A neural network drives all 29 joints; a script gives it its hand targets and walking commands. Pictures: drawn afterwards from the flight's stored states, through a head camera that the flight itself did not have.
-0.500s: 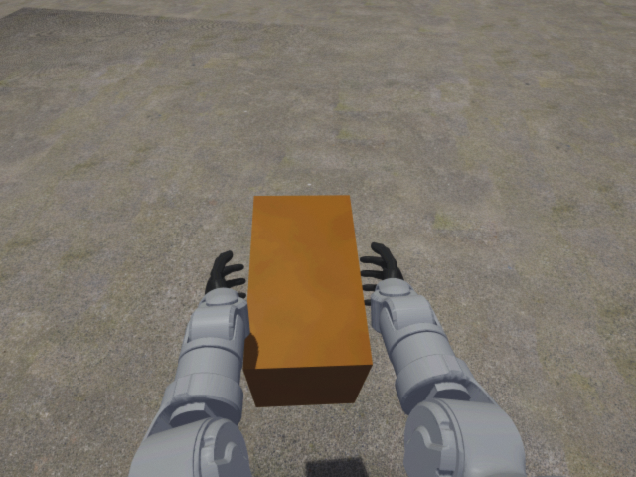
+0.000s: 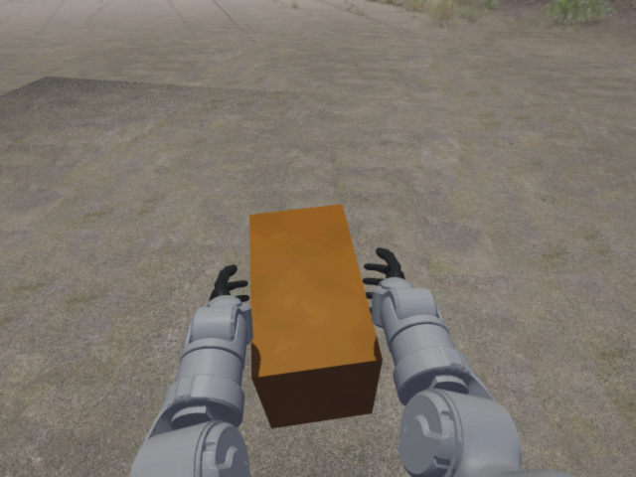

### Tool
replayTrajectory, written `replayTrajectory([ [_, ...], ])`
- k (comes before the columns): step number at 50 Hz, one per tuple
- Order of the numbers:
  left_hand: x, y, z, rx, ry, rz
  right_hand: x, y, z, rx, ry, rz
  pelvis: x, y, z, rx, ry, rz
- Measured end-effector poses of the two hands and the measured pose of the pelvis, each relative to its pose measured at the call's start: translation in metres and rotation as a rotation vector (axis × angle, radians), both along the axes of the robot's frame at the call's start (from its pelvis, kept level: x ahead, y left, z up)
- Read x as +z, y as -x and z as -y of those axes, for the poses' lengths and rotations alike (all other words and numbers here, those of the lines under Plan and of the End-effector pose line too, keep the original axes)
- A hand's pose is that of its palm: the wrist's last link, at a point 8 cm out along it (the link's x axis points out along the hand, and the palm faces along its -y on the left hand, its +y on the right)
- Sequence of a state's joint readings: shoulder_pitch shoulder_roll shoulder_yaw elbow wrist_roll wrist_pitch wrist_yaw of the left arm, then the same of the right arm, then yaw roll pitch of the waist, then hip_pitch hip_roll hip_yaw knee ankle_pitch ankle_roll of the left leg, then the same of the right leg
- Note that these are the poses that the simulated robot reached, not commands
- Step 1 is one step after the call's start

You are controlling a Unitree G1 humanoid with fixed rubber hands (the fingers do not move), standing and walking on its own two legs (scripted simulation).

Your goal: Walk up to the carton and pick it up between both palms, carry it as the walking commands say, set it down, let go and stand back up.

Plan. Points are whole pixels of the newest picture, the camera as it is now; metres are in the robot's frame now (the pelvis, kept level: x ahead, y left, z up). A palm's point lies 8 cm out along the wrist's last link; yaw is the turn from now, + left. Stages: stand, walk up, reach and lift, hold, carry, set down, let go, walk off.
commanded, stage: reach and lift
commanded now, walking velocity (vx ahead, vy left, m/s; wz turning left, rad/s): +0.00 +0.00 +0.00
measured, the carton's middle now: (308, 310) +0.39 +0.03 +0.00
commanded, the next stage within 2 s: hold in 1.26 s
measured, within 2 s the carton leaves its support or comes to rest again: neither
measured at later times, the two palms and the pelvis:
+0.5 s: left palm (226, 305) +0.33 +0.14 +0.07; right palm (393, 301) +0.35 -0.09 +0.07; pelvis +0.01 +0.00 +0.01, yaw +0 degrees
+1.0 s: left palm (228, 303) +0.33 +0.14 +0.08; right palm (395, 302) +0.34 -0.09 +0.07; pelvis +0.01 +0.00 +0.01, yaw +0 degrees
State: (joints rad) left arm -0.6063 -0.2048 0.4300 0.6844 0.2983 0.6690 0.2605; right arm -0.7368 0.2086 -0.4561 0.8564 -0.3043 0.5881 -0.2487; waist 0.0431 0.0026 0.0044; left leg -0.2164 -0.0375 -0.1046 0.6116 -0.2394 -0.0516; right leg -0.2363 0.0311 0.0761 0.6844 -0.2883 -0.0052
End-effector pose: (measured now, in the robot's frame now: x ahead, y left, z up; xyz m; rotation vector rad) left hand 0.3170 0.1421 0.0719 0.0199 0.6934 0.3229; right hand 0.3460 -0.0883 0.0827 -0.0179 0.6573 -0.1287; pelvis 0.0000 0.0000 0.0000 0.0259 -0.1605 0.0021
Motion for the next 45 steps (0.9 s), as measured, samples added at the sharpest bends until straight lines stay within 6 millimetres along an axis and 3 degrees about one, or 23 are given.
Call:
replayTrajectory([
  [14, 0.003, -0.009, 0.002, -0.012, -0.011, -0.032, 0.0, -0.008, 0.002, -0.005, 0.004, -0.01, 0.004, -0.01, -0.001, 0.001, 0.001, -0.007],
  [25, 0.001, -0.013, 0.001, -0.019, -0.014, -0.045, -0.015, -0.003, 0.003, -0.002, 0.0, -0.047, 0.006, -0.013, -0.004, 0.001, 0.005, -0.013],
  [45, 0.007, -0.012, 0.005, -0.022, -0.046, -0.029, -0.013, 0.001, 0.006, -0.009, 0.0, -0.042, 0.006, -0.012, -0.004, 0.001, 0.005, -0.012],
])
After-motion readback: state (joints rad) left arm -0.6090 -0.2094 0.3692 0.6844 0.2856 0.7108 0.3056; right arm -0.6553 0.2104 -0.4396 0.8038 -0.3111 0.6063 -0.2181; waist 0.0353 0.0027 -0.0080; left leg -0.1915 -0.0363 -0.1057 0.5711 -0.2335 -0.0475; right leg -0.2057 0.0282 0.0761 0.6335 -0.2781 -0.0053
